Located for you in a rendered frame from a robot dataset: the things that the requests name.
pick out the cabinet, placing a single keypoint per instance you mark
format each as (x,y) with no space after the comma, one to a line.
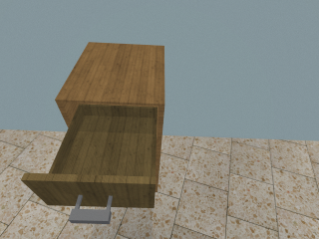
(115,74)

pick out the handle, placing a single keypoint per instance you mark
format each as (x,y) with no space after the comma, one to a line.
(91,216)

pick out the drawer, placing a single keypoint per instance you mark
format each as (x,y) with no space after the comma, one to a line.
(107,151)

